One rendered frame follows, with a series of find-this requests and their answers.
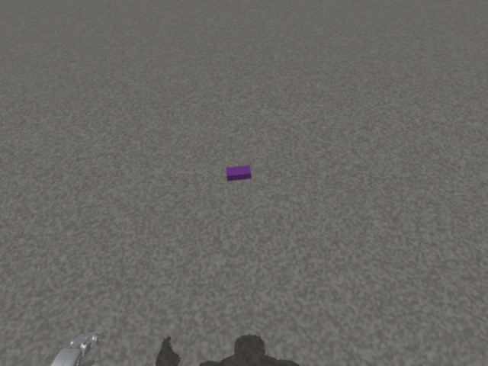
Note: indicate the small box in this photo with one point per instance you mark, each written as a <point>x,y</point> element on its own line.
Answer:
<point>238,173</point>

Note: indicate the left robot hand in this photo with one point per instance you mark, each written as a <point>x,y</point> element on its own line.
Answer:
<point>79,347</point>

